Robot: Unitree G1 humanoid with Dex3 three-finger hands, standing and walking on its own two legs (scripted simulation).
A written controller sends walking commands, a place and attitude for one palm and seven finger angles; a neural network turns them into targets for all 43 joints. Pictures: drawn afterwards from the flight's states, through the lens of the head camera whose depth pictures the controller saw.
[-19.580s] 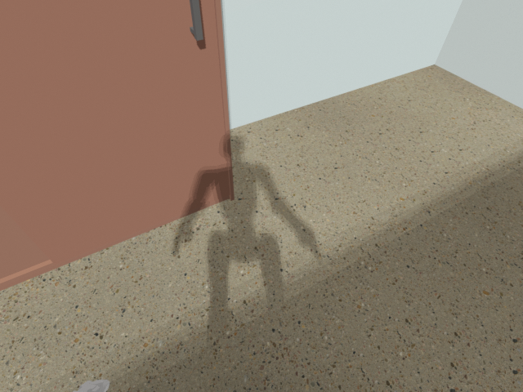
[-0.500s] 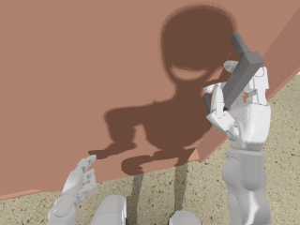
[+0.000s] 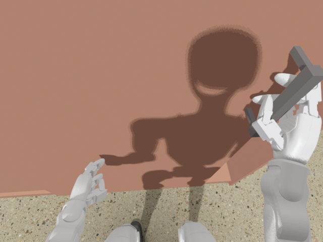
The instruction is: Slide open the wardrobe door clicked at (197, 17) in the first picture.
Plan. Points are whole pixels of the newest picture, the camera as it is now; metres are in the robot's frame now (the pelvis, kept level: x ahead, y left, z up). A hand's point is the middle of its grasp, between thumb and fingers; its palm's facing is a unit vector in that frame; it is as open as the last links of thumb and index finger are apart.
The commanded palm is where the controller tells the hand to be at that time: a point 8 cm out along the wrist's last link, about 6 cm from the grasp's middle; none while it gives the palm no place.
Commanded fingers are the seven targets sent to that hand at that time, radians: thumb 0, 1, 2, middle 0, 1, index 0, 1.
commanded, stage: step sideways, sliding the door along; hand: right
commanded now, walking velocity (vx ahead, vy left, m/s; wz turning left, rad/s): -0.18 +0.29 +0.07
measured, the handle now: (273, 99) +0.35 -0.20 +0.18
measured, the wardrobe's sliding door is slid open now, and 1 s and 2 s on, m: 0.18 0.32 0.49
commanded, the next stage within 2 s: none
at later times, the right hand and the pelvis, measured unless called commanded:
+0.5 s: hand (222, 123) +0.30 -0.10 +0.18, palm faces +0.23 +0.97 +0.01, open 6.4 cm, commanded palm +0.27 -0.08 +0.15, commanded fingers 0.00 -0.90 -0.90 0.45 1.40 0.45 1.40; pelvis -0.07 +0.07 +0.01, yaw +4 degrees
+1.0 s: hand (182, 125) +0.29 -0.03 +0.18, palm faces +0.26 +0.97 +0.02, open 6.5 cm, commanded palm +0.26 -0.01 +0.16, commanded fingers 0.00 -0.90 -0.90 0.45 1.40 0.45 1.40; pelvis -0.10 +0.16 +0.01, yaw +3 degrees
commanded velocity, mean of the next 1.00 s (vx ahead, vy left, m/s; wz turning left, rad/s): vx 0.03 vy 0.30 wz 0.02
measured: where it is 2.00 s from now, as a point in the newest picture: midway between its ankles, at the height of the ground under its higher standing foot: outside the picture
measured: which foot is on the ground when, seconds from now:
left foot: down 0.00-0.10, up 0.12-0.54, down 0.56-0.76, up 0.78-1.00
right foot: up 0.00-0.08, down 0.10-0.58, up 0.60-0.76, down 0.78-1.00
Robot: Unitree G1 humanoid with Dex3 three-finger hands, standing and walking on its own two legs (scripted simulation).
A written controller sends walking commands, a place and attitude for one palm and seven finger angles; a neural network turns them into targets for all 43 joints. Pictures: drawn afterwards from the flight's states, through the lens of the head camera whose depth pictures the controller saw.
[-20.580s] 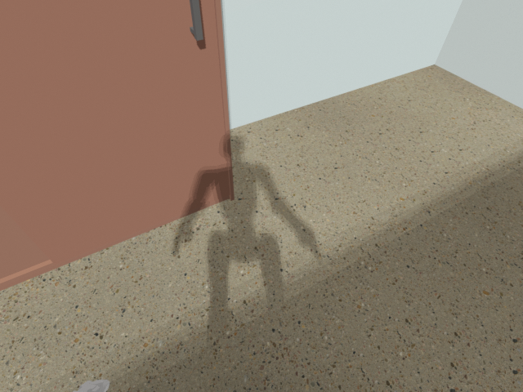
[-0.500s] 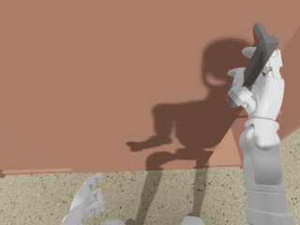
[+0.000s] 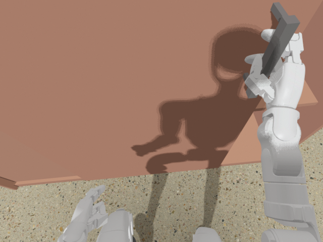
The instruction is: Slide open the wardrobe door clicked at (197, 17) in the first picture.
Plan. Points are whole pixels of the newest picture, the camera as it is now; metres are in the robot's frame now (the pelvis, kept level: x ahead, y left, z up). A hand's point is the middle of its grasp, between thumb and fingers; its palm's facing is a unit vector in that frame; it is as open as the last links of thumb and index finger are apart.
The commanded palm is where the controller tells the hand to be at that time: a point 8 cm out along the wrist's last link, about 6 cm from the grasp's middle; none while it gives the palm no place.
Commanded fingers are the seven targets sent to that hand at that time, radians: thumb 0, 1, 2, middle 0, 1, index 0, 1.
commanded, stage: step sideways, sliding the door along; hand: right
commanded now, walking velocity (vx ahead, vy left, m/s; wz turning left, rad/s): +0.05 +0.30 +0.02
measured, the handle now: (262, 57) +0.43 -0.25 +0.17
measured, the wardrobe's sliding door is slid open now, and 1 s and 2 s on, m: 0.32 0.49 0.62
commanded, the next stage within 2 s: stop walking and hold the door there in 1.92 s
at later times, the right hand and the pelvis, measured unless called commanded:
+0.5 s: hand (213, 78) +0.39 -0.14 +0.16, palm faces +0.47 +0.88 +0.00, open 6.8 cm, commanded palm +0.35 -0.11 +0.15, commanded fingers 0.00 -0.90 -0.90 0.45 1.40 0.45 1.40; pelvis +0.04 +0.12 -0.01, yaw -2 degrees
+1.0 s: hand (164, 82) +0.39 -0.04 +0.16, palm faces +0.55 +0.84 -0.01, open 6.9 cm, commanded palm +0.35 +0.00 +0.15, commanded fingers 0.00 -0.90 -0.90 0.45 1.40 0.45 1.40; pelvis +0.07 +0.21 -0.02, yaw -3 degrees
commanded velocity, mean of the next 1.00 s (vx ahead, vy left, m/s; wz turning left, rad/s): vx -0.18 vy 0.23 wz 0.05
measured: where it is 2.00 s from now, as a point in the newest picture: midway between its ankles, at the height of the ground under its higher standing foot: outside the picture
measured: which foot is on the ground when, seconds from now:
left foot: up 0.00-0.18, down 0.20-0.38, up 0.40-0.76, down 0.78-1.00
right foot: down 0.00-0.22, up 0.24-0.36, down 0.38-0.80, up 0.82-0.98, down 1.00-1.00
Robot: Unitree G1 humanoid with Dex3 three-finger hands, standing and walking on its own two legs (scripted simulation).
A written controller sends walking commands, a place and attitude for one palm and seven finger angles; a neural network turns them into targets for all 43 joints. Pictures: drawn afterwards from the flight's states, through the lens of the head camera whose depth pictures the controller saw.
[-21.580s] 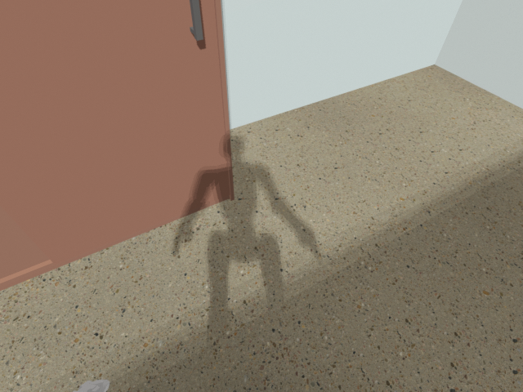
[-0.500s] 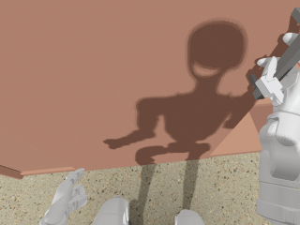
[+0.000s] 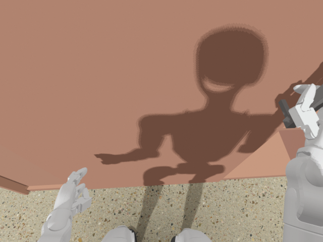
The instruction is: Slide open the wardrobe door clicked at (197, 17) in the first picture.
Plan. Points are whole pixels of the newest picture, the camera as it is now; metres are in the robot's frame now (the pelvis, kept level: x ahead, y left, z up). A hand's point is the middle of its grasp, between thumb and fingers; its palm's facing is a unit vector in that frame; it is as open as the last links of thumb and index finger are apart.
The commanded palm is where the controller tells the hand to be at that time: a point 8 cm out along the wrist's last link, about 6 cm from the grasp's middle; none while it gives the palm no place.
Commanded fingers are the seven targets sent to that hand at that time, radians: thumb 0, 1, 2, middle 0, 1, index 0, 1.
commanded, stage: step sideways, sliding the door along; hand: right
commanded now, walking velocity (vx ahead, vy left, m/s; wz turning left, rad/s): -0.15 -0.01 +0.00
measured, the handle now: (313, 88) +0.37 -0.28 +0.18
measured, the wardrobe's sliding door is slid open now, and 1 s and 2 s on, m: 0.49 0.62 0.62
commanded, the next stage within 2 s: stop walking and hold the door there in 0.92 s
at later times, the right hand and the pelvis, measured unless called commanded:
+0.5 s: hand (241, 113) +0.31 -0.13 +0.19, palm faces +0.19 +0.98 +0.07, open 6.6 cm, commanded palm +0.28 -0.11 +0.16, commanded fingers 0.00 -0.90 -0.90 0.45 1.40 0.45 1.40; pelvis -0.01 +0.02 +0.03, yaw +3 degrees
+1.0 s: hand (227, 111) +0.32 -0.11 +0.18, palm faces +0.42 +0.91 -0.01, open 6.9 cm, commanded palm +0.28 -0.08 +0.17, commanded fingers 0.00 -0.90 -0.90 0.45 1.40 0.45 1.40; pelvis -0.04 +0.12 +0.01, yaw +2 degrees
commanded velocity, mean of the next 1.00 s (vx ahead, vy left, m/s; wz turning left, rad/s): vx -0.18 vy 0.25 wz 0.04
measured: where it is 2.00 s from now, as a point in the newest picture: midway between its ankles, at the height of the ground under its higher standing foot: outside the picture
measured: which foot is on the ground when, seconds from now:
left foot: down 0.00-0.00, up 0.02-0.70, down 0.72-0.90, up 0.92-1.00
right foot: down 0.00-0.74, up 0.76-0.88, down 0.90-1.00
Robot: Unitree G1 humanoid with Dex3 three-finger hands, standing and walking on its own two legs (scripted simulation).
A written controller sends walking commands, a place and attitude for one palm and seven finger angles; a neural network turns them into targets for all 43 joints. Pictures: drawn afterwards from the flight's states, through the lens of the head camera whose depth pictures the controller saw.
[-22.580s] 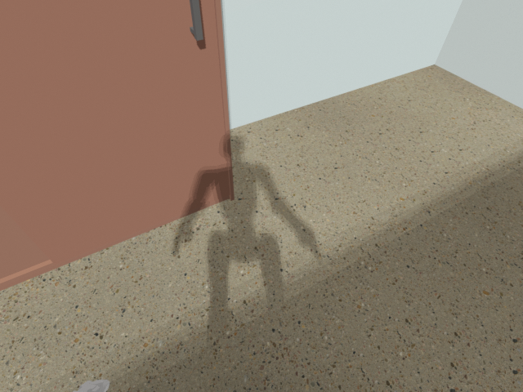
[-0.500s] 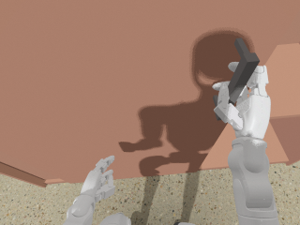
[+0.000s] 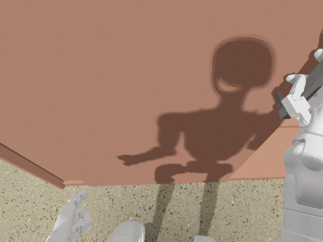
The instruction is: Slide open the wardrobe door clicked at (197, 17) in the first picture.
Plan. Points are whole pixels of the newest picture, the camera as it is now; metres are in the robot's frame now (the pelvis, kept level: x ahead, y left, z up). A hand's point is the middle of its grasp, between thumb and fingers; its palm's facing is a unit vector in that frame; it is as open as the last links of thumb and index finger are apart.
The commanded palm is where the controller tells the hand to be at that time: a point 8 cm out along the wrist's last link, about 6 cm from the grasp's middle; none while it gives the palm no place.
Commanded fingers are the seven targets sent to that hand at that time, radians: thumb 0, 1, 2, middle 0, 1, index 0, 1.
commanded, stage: stop walking and hold the door there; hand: right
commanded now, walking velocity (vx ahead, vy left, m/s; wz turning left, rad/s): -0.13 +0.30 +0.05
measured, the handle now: (304, 79) +0.39 -0.29 +0.18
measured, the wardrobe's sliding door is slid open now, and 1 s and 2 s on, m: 0.62 0.62 0.62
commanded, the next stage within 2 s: none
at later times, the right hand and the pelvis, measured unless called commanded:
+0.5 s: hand (296, 97) +0.35 -0.26 +0.17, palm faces +0.54 +0.81 -0.22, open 6.9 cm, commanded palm +0.30 -0.27 +0.14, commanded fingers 0.00 -0.90 -0.90 0.45 1.40 0.45 1.40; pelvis -0.02 +0.05 -0.02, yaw +5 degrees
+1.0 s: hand (296, 96) +0.35 -0.25 +0.18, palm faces +0.50 +0.84 -0.22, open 6.6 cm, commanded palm +0.30 -0.28 +0.14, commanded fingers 0.00 -0.90 -0.90 0.45 1.40 0.45 1.40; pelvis -0.06 +0.05 +0.00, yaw +9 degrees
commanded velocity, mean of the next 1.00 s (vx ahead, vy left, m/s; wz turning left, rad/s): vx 0.01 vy -0.05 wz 0.00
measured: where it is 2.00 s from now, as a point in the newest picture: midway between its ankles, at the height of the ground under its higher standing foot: outside the picture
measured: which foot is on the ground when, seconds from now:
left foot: up 0.00-0.20, down 0.22-0.50, up 0.52-0.74, down 0.76-1.00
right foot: down 0.00-0.24, up 0.26-0.46, down 0.48-1.00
